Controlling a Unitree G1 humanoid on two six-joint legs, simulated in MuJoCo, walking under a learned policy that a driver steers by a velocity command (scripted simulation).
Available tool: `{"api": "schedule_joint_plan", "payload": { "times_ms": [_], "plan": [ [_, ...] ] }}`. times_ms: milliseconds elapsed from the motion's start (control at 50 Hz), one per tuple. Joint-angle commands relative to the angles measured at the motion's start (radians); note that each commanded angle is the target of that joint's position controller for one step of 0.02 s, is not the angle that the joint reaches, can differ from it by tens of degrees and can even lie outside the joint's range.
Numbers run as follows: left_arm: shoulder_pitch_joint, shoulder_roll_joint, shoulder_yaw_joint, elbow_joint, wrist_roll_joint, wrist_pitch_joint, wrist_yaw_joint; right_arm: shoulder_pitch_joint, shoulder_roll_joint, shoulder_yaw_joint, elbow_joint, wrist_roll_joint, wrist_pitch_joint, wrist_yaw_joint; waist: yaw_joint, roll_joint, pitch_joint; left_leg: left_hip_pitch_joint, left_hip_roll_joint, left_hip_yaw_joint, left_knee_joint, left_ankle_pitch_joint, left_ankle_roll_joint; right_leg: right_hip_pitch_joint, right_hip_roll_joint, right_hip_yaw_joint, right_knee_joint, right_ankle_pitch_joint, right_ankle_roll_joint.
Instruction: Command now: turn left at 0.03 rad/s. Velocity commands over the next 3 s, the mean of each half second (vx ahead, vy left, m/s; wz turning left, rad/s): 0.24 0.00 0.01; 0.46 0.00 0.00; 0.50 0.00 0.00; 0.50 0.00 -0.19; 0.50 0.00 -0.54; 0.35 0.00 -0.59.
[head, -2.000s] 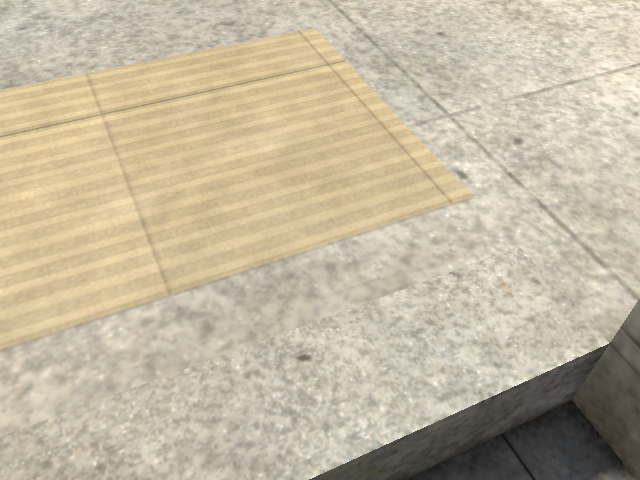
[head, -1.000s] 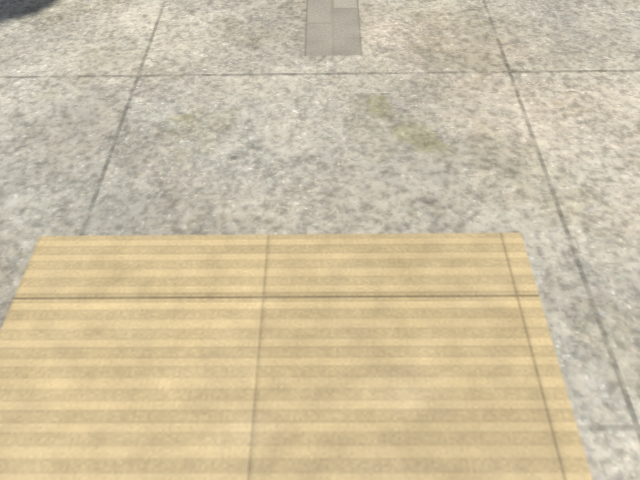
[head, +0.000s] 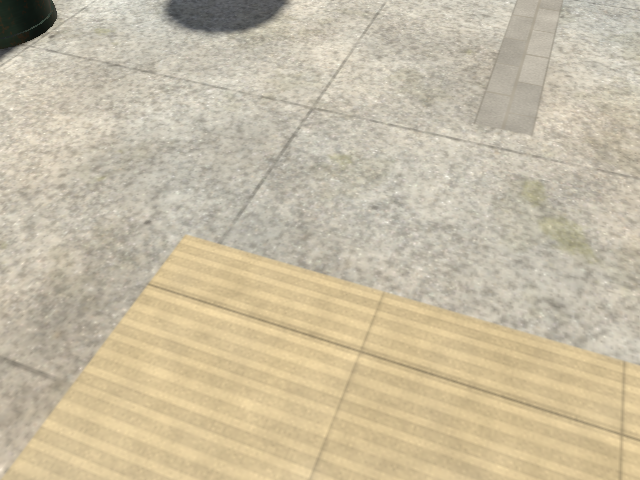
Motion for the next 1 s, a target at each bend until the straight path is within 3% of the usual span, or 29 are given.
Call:
{"api": "schedule_joint_plan", "payload": {
  "times_ms": [20,80,100,120,140,200,260,300,320,340,360,380,440,480,520,560,580,660,680,700,740,760,780,800,820,840,880,940,1000],
  "plan": [
    [-0.04,0.068,0.01,-0.057,0.008,-0.012,-0.005,-0.063,-0.081,-0.017,-0.056,-0.003,-0.017,-0.01,-0.005,-0.001,-0.018,-0.147,0.058,-0.082,-0.175,-0.134,0.066,0.124,-0.03,0.071,-0.045,-0.044,-0.051],
    [-0.022,0.066,0.006,-0.042,0.006,-0.008,-0.005,-0.035,-0.089,-0.016,-0.025,-0.002,-0.016,-0.016,-0.006,-0.001,-0.032,-0.148,0.045,-0.068,-0.175,-0.194,0.066,0.132,-0.018,0.057,-0.031,-0.103,-0.055],
    [-0.022,0.128,0.024,-0.13,-0.023,-0.068,-0.077,0.075,-0.214,-0.065,-0.035,-0.024,-0.053,0.019,-0.022,-0.043,0.087,-0.193,0.059,-0.1,-0.246,-0.462,0.114,0.005,-0.033,0.061,-0.075,-0.471,-0.065],
    [-0.051,0.143,0.031,-0.125,-0.012,-0.089,-0.099,0.083,-0.253,-0.087,-0.019,-0.034,-0.071,0.015,-0.031,-0.008,0.116,-0.135,0.103,-0.165,-0.278,-0.504,0.156,-0.092,-0.026,0.061,-0.055,-0.509,-0.078],
    [-0.032,0.141,0.027,-0.135,0.001,-0.092,-0.094,0.12,-0.269,-0.103,-0.013,-0.027,-0.081,-0.003,-0.046,0.036,0.077,-0.029,0.16,-0.245,-0.308,-0.517,0.201,-0.15,-0.02,0.041,-0.018,-0.443,-0.074],
    [-0.058,0.08,0.017,-0.185,0.035,-0.11,-0.058,0.035,-0.203,-0.078,-0.039,-0.008,-0.115,-0.064,-0.024,0.13,0.025,0.067,0.312,-0.442,-0.436,-0.387,0.288,-0.146,-0.003,0.044,0.173,-0.211,-0.1],
    [0.022,0.087,0.023,-0.193,0.025,-0.113,-0.064,-0.052,-0.206,-0.067,-0.065,-0.002,-0.106,-0.075,0.049,0.099,0.034,-0.03,0.23,-0.281,-0.416,-0.329,0.229,0.053,0.009,0.004,0.031,-0.113,-0.157],
    [0.124,0.077,0.026,-0.143,0.028,-0.137,-0.071,0.008,-0.22,-0.067,-0.039,-0.027,-0.075,-0.055,0.057,0.036,0.011,-0.062,0.142,-0.168,-0.277,-0.261,0.211,0.245,-0.001,0.005,-0.093,-0.026,-0.163],
    [0.248,0.096,0.031,-0.122,0.046,-0.144,-0.059,0.036,-0.173,-0.05,-0.051,-0.049,-0.067,-0.039,0.102,-0.073,-0.054,-0.142,0.048,-0.079,-0.068,-0.159,0.17,0.405,-0.033,0.052,-0.116,-0.059,-0.185],
    [0.349,0.196,0.05,-0.129,0.047,-0.149,-0.029,-0.003,-0.096,-0.028,-0.108,-0.075,-0.08,-0.004,0.138,-0.247,-0.077,-0.514,-0.105,0.016,0.281,-0.171,0.066,0.639,-0.265,0.517,-0.201,-0.17,-0.383],
    [0.411,0.197,0.043,-0.129,0.061,-0.147,-0.028,-0.049,-0.117,-0.035,-0.097,-0.065,-0.106,0.018,0.196,-0.177,0.027,-0.742,-0.101,-0.138,0.521,-0.218,0.083,0.624,-0.351,0.721,-0.295,-0.466,-0.402],
    [0.341,0.2,0.044,-0.125,0.064,-0.152,-0.04,-0.047,-0.123,-0.032,-0.072,-0.04,-0.124,0.013,0.149,-0.131,0.12,-0.843,-0.079,-0.18,0.719,-0.148,0.092,0.542,-0.353,0.648,-0.287,-0.491,-0.361],
    [0.195,0.047,-0.028,-0.144,0.073,-0.129,-0.06,-0.019,-0.157,-0.042,-0.049,-0.07,-0.123,0.005,0.014,-0.093,0.066,-0.677,0.003,-0.128,0.724,0.023,0.1,0.331,-0.248,0.338,-0.305,-0.222,-0.283],
    [0.133,0.054,-0.029,-0.175,0.047,-0.128,-0.042,-0.039,-0.16,-0.041,-0.044,-0.06,-0.099,0.016,0.006,-0.072,0.033,-0.599,0.04,-0.07,0.633,0.053,0.021,0.266,-0.225,0.259,-0.348,-0.127,-0.28],
    [0.155,0.092,-0.02,-0.16,0.042,-0.141,-0.051,-0.071,-0.134,-0.029,-0.046,-0.053,-0.084,0.023,0.018,-0.08,0.053,-0.585,0.06,-0.029,0.553,0.149,-0.033,0.229,-0.202,0.201,-0.353,0.039,-0.286],
    [0.195,0.122,-0.019,-0.142,0.053,-0.153,-0.077,-0.119,-0.1,-0.005,-0.058,-0.059,-0.078,0.04,0.044,-0.067,0.064,-0.516,0.075,0.008,0.388,0.19,-0.018,0.186,-0.174,0.137,-0.332,0.1,-0.268],
    [0.204,0.129,-0.019,-0.128,0.042,-0.157,-0.086,-0.142,-0.104,-0.005,-0.061,-0.061,-0.074,0.039,0.048,-0.073,0.082,-0.485,0.075,0.015,0.325,0.193,-0.003,0.16,-0.18,0.135,-0.329,0.126,-0.266],
    [0.318,0.155,-0.015,-0.033,0.042,-0.15,-0.104,-0.256,-0.135,-0.013,-0.085,-0.046,-0.06,0.043,0.069,-0.066,0.11,-0.505,0.04,0.036,0.108,0.209,0.057,0.347,-0.269,0.167,-0.299,0.25,-0.283],
    [0.28,0.174,0.004,-0.037,-0.065,-0.091,-0.061,-0.326,-0.164,-0.031,-0.133,0.111,-0.098,0.039,0.056,-0.062,0.22,-0.5,-0.028,0.111,0.002,0.144,0.066,0.321,-0.185,0.112,-0.211,0.597,-0.221],
    [0.349,0.196,0.003,-0.01,-0.054,-0.071,-0.04,-0.28,-0.167,-0.034,-0.131,0.106,-0.115,0.044,0.035,-0.133,0.113,-0.348,-0.075,0.148,0.003,0.21,0.074,0.33,-0.201,0.119,-0.137,0.817,-0.199],
    [0.29,0.226,0.015,-0.028,-0.016,-0.058,-0.015,0.077,-0.252,-0.087,-0.046,0.055,-0.117,0.024,-0.155,-0.225,-0.098,0.14,-0.059,0.098,0.05,0.356,0.135,0.156,-0.153,0.063,0.193,0.92,-0.121],
    [0.267,0.184,0.004,-0.078,0.01,-0.067,-0.006,0.302,-0.336,-0.107,-0.003,0.041,-0.101,0.004,-0.226,-0.045,-0.287,0.486,0.184,-0.224,0.042,0.461,0.183,-0.087,-0.058,0.036,0.541,0.466,-0.082],
    [0.409,0.024,-0.033,-0.067,-0.021,-0.087,-0.013,0.364,-0.345,-0.102,0.026,0.009,-0.097,0.007,-0.147,0.293,-0.492,0.72,0.406,-0.715,-0.15,0.327,0.344,-0.339,0.118,0.157,0.938,-0.382,-0.024],
    [0.311,0.117,-0.008,-0.072,-0.047,-0.108,-0.012,0.345,-0.228,-0.08,0.026,0.021,-0.089,-0.006,-0.186,0.204,-0.424,0.651,0.359,-0.75,-0.232,0.205,0.309,-0.45,0.069,0.257,1.04,-0.371,-0.033],
    [0.164,0.162,0.009,-0.121,-0.067,-0.113,-0.004,0.252,-0.197,-0.073,0.045,0.034,-0.086,-0.023,-0.155,0.137,-0.215,0.468,0.322,-0.533,-0.236,0.179,0.26,-0.52,0.011,0.195,1.026,-0.296,-0.038],
    [0.091,0.162,0.008,-0.15,-0.056,-0.117,0.007,0.164,-0.183,-0.068,0.037,0.029,-0.089,-0.028,-0.109,0.019,-0.141,0.31,0.285,-0.422,-0.267,0.219,0.235,-0.504,-0.04,0.157,0.97,-0.199,-0.046],
    [0.115,0.144,0.017,-0.146,-0.044,-0.096,0.006,0.077,-0.146,-0.06,0.037,0.006,-0.106,-0.026,-0.024,0.02,-0.094,0.092,0.222,-0.291,-0.346,0.172,0.236,-0.4,-0.114,0.153,0.877,-0.134,-0.054],
    [0.121,0.114,0.011,-0.13,-0.032,-0.053,-0.009,0.081,-0.182,-0.075,0.062,0.001,-0.124,-0.006,0.012,-0.007,-0.025,-0.03,0.216,-0.233,-0.445,0.106,0.273,-0.421,-0.149,0.15,0.791,-0.085,-0.05],
    [0.014,0.13,0.011,-0.142,-0.019,-0.054,-0.009,0.12,-0.222,-0.086,0.097,0.006,-0.115,-0.014,0.001,-0.002,0.016,-0.041,0.192,-0.139,-0.467,0.198,0.259,-0.499,-0.163,0.132,0.646,0.071,-0.023]
  ]
}}
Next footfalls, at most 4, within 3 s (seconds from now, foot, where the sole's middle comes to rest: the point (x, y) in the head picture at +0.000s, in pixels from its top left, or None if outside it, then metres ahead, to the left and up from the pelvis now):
0.74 left None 0.46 0.09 -0.77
1.26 right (416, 399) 0.75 -0.16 -0.77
1.82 left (315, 295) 1.04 0.08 -0.77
2.36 right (422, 236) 1.27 -0.22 -0.77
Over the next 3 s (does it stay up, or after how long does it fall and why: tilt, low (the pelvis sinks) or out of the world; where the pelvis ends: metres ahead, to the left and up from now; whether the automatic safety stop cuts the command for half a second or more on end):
stays up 1.45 -0.18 0.00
